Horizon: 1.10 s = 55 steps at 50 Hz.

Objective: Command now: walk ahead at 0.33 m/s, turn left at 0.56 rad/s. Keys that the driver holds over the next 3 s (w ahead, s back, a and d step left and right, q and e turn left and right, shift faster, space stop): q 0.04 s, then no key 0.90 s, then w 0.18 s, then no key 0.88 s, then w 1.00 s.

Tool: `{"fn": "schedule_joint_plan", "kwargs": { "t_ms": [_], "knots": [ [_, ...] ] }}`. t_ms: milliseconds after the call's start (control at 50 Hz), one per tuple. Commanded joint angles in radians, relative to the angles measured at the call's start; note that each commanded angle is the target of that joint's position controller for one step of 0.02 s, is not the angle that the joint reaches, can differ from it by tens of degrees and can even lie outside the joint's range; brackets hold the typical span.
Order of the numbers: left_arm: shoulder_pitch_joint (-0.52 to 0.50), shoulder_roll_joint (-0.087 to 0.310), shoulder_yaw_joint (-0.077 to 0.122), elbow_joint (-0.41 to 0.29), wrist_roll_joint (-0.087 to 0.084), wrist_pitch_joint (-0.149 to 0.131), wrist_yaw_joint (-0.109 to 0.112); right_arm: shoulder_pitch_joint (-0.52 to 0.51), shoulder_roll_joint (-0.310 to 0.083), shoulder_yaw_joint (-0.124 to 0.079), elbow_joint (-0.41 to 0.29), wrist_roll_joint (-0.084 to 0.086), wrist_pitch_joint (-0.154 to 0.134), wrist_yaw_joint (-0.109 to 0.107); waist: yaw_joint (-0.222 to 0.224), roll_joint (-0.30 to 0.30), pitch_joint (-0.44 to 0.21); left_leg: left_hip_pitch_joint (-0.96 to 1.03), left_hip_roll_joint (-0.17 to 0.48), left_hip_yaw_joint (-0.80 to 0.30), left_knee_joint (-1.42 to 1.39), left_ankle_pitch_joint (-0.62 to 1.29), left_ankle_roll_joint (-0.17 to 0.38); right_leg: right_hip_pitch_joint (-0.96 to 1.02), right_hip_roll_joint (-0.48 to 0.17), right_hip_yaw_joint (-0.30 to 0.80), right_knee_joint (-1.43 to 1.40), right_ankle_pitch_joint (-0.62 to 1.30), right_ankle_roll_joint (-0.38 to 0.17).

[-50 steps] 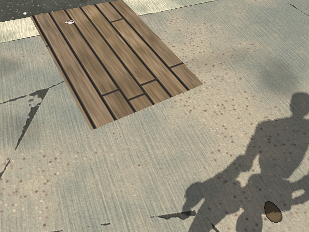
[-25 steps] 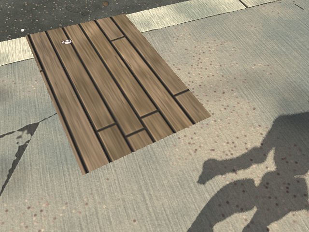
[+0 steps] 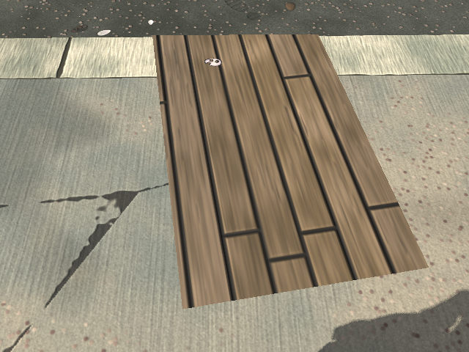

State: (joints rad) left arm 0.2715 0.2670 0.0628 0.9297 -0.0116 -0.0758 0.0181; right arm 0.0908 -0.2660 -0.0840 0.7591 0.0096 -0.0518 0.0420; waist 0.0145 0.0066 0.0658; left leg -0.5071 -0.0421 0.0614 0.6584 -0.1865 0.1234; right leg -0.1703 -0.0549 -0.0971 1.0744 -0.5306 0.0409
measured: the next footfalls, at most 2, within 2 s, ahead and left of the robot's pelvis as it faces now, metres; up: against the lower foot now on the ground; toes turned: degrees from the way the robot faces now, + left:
right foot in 0.42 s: +0.32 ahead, -0.14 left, +0.00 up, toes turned +6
left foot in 1.54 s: +0.32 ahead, +0.09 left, +0.00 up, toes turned +7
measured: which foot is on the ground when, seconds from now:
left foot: down 0.00-1.00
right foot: up 0.00-0.40, down 0.42-1.00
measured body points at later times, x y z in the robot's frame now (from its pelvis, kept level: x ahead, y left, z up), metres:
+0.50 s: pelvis +0.17 -0.02 +0.02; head +0.20 -0.02 +0.47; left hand +0.30 +0.25 -0.09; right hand +0.32 -0.27 -0.11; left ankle +0.10 +0.07 -0.71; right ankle +0.26 -0.13 -0.71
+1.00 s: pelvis +0.19 -0.03 +0.02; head +0.20 -0.03 +0.47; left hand +0.28 +0.24 -0.11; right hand +0.27 -0.28 -0.12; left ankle +0.11 +0.07 -0.71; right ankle +0.26 -0.13 -0.71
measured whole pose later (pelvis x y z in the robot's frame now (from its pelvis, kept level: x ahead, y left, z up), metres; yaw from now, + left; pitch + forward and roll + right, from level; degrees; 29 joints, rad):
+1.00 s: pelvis +0.19 -0.03 +0.02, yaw +8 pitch -1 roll +0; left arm 0.10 0.23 0.05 0.95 0.00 -0.01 0.02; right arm 0.26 -0.22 -0.04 0.96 0.00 0.00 -0.03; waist 0.00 0.00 0.03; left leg -0.10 -0.04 -0.04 0.52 -0.40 0.03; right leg -0.32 0.02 -0.01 0.55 -0.21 -0.02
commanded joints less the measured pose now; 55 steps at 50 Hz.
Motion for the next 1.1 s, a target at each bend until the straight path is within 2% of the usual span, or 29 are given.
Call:
{"fn": "schedule_joint_plan", "kwargs": {
  "t_ms": [20, 40, 60, 80, 120, 180, 220, 260, 340, 380, 400, 420, 440, 460, 480, 500, 540, 560, 580, 600, 720, 940, 960, 980, 1020, 1040, 1060, 1080, 1100],
  "knots": [
    [-0.087, 0.119, 0.01, -0.154, -0.027, -0.074, -0.011, 0.212, -0.176, -0.048, -0.029, -0.003, -0.018, -0.014, -0.093, 0.032, -0.285, 0.72, 0.334, -0.55, -0.271, 0.571, 0.26, -0.592, 0.013, 0.189, 0.329, 0.031, -0.028],
    [-0.089, 0.124, 0.017, -0.14, -0.003, -0.066, 0.0, 0.143, -0.145, -0.04, -0.045, 0.01, -0.017, -0.015, -0.051, -0.036, -0.206, 0.564, 0.288, -0.45, -0.284, 0.591, 0.217, -0.544, -0.023, 0.177, 0.249, 0.08, -0.021],
    [-0.07, 0.143, 0.029, -0.136, 0.009, -0.049, 0.006, 0.097, -0.114, -0.029, -0.059, 0.006, -0.014, -0.021, -0.015, -0.035, -0.179, 0.447, 0.269, -0.387, -0.308, 0.621, 0.199, -0.473, -0.048, 0.173, 0.201, 0.11, -0.017],
    [-0.052, 0.141, 0.032, -0.137, 0.011, -0.029, 0.006, 0.082, -0.11, -0.024, -0.068, -0.006, -0.011, -0.024, 0.006, -0.025, -0.167, 0.366, 0.256, -0.357, -0.328, 0.657, 0.189, -0.413, -0.053, 0.169, 0.168, 0.127, -0.014],
    [-0.03, 0.1, 0.025, -0.141, 0.017, -0.004, 0.01, 0.092, -0.133, -0.027, -0.06, -0.013, -0.016, -0.029, 0.023, -0.003, -0.163, 0.298, 0.232, -0.288, -0.342, 0.773, 0.184, -0.379, -0.044, 0.146, 0.07, 0.172, 0.002],
    [-0.075, 0.076, 0.015, -0.159, 0.022, 0.009, 0.016, 0.113, -0.148, -0.028, -0.045, -0.007, -0.007, -0.046, 0.012, 0.042, -0.182, 0.304, 0.191, -0.212, -0.333, 0.81, 0.148, -0.385, -0.025, 0.129, -0.107, 0.309, 0.017],
    [-0.12, 0.072, 0.01, -0.169, 0.019, 0.012, 0.011, 0.112, -0.142, -0.023, -0.041, -0.002, 0.006, -0.055, -0.008, 0.067, -0.196, 0.322, 0.17, -0.184, -0.325, 0.756, 0.112, -0.361, -0.016, 0.125, -0.227, 0.42, 0.018],
    [-0.169, 0.075, 0.008, -0.179, 0.014, 0.01, 0.003, 0.12, -0.139, -0.017, -0.032, -0.005, 0.016, -0.062, -0.033, 0.077, -0.192, 0.339, 0.171, -0.185, -0.32, 0.693, 0.09, -0.335, -0.006, 0.124, -0.327, 0.494, 0.014],
    [-0.216, 0.093, 0.011, -0.191, 0.016, 0.006, -0.01, 0.129, -0.125, -0.003, -0.008, -0.016, 0.024, -0.06, -0.052, 0.093, -0.159, 0.384, 0.209, -0.244, -0.273, 0.6, 0.088, -0.311, 0.009, 0.132, -0.44, 0.445, -0.005],
    [-0.196, 0.096, 0.013, -0.187, 0.022, -0.003, -0.017, 0.115, -0.11, 0.006, 0.0, -0.01, 0.025, -0.06, -0.029, 0.094, -0.15, 0.395, 0.213, -0.274, -0.215, 0.566, 0.072, -0.259, 0.02, 0.124, -0.536, 0.432, -0.037],
    [-0.159, 0.095, 0.014, -0.175, 0.029, -0.01, -0.019, 0.109, -0.1, 0.012, 0.004, -0.004, 0.024, -0.061, 0.0, 0.081, -0.154, 0.378, 0.188, -0.271, -0.178, 0.507, 0.04, -0.169, 0.022, 0.121, -0.653, 0.564, -0.06],
    [-0.136, 0.138, 0.022, -0.168, 0.043, -0.016, -0.015, 0.145, -0.089, 0.017, 0.005, -0.016, 0.016, -0.061, -0.011, 0.031, -0.187, 0.338, 0.131, -0.254, -0.131, 0.402, -0.005, -0.038, -0.046, 0.192, -0.663, 0.894, -0.092],
    [-0.143, 0.185, 0.028, -0.176, 0.051, -0.013, -0.009, 0.247, -0.078, 0.017, 0.017, -0.034, 0.005, -0.057, -0.079, -0.081, -0.238, 0.229, 0.055, -0.218, -0.074, 0.143, -0.049, 0.125, -0.159, 0.278, -0.582, 1.188, -0.17],
    [-0.125, 0.112, 0.012, -0.167, 0.048, 0.0, -0.006, 0.274, -0.063, 0.024, 0.037, -0.029, 0.007, -0.062, -0.056, -0.167, -0.296, 0.179, 0.025, -0.183, -0.017, -0.092, -0.098, 0.182, -0.226, 0.344, -0.567, 1.184, -0.272],
    [-0.123, 0.06, -0.004, -0.16, 0.033, 0.012, -0.007, 0.227, -0.082, 0.022, 0.03, -0.024, 0.017, -0.062, -0.038, -0.182, -0.293, 0.178, 0.033, -0.164, -0.004, -0.208, -0.121, 0.152, -0.25, 0.394, -0.602, 1.075, -0.303],
    [-0.144, 0.057, -0.009, -0.156, 0.026, 0.022, -0.009, 0.197, -0.082, 0.02, 0.021, -0.016, 0.035, -0.065, -0.044, -0.182, -0.269, 0.188, 0.046, -0.154, -0.019, -0.217, -0.128, 0.104, -0.245, 0.409, -0.63, 0.938, -0.291],
    [-0.216, 0.086, -0.003, -0.168, 0.022, 0.032, -0.017, 0.192, -0.076, 0.021, 0.035, -0.019, 0.072, -0.065, -0.069, -0.138, -0.199, 0.277, 0.062, -0.155, -0.16, -0.107, -0.114, -0.036, -0.165, 0.332, -0.641, 0.697, -0.207],
    [-0.224, 0.093, 0.001, -0.172, 0.02, 0.032, -0.023, 0.182, -0.092, 0.018, 0.042, -0.022, 0.084, -0.064, -0.055, -0.099, -0.162, 0.295, 0.064, -0.169, -0.206, -0.055, -0.093, -0.08, -0.104, 0.265, -0.625, 0.59, -0.158],
    [-0.214, 0.096, 0.004, -0.174, 0.019, 0.03, -0.027, 0.172, -0.112, 0.012, 0.052, -0.019, 0.086, -0.062, -0.026, -0.028, -0.136, 0.254, 0.065, -0.18, -0.207, -0.058, -0.065, -0.066, -0.052, 0.201, -0.606, 0.539, -0.124],
    [-0.21, 0.1, 0.005, -0.164, 0.022, 0.027, -0.026, 0.161, -0.096, 0.016, 0.051, -0.018, 0.083, -0.061, -0.024, -0.021, -0.133, 0.241, 0.074, -0.19, -0.22, -0.044, -0.048, -0.044, -0.033, 0.179, -0.589, 0.537, -0.108],
    [-0.205, 0.074, 0.005, -0.121, 0.016, 0.033, -0.01, 0.169, -0.077, 0.018, 0.088, -0.018, 0.053, -0.065, -0.018, 0.002, -0.138, 0.257, 0.078, -0.178, -0.211, 0.089, -0.069, 0.023, -0.023, 0.169, -0.559, 0.65, -0.124],
    [-0.217, 0.073, 0.009, -0.039, 0.014, 0.057, 0.001, 0.191, -0.066, 0.023, 0.159, -0.016, 0.041, -0.072, -0.017, 0.0, -0.075, 0.233, 0.08, -0.173, -0.252, 0.003, -0.076, 0.039, -0.004, 0.165, -0.583, 0.56, -0.11],
    [-0.202, 0.066, 0.007, -0.023, 0.013, 0.059, 0.002, 0.214, -0.063, 0.024, 0.175, -0.016, 0.041, -0.072, -0.02, 0.006, -0.089, 0.238, 0.077, -0.172, -0.272, -0.104, -0.069, 0.043, 0.011, 0.151, -0.581, 0.453, -0.109],
    [-0.203, 0.069, 0.009, -0.016, 0.007, 0.062, 0.004, 0.221, -0.074, 0.02, 0.183, -0.01, 0.041, -0.073, -0.022, 0.022, -0.064, 0.217, 0.08, -0.186, -0.294, -0.247, -0.05, 0.019, 0.037, 0.132, -0.564, 0.287, -0.106],
    [-0.237, 0.076, 0.011, -0.023, -0.002, 0.052, 0.005, 0.239, -0.111, 0.009, 0.179, 0.002, 0.032, -0.076, -0.041, 0.076, 0.02, 0.213, 0.144, -0.294, -0.365, -0.499, 0.018, -0.131, 0.085, 0.093, -0.488, 0.043, -0.098],
    [-0.274, 0.07, 0.009, -0.037, -0.01, 0.036, 0.001, 0.26, -0.131, 0.005, 0.179, 0.008, 0.019, -0.077, -0.058, 0.109, 0.067, 0.25, 0.214, -0.392, -0.428, -0.55, 0.059, -0.228, 0.097, 0.067, -0.431, 0.069, -0.094],
    [-0.297, 0.064, 0.007, -0.048, -0.018, 0.017, -0.005, 0.252, -0.159, -0.004, 0.181, 0.012, 0.005, -0.079, -0.059, 0.145, 0.118, 0.292, 0.291, -0.484, -0.469, -0.528, 0.097, -0.315, 0.083, 0.062, -0.389, 0.135, -0.1],
    [-0.299, 0.065, 0.008, -0.051, -0.017, -0.001, -0.012, 0.242, -0.161, -0.007, 0.182, 0.012, -0.009, -0.08, -0.055, 0.155, 0.139, 0.334, 0.334, -0.52, -0.462, -0.42, 0.119, -0.37, 0.052, 0.085, -0.361, 0.153, -0.108],
    [-0.289, 0.072, 0.01, -0.049, -0.016, -0.016, -0.02, 0.245, -0.147, -0.005, 0.186, 0.012, -0.02, -0.079, -0.047, 0.149, 0.13, 0.398, 0.347, -0.51, -0.435, -0.27, 0.124, -0.411, 0.035, 0.092, -0.355, 0.134, -0.116]
  ]
}}
Over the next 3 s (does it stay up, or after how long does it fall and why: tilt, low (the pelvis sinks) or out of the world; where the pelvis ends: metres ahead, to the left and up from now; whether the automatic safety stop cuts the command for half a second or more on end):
stays up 0.68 0.03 0.02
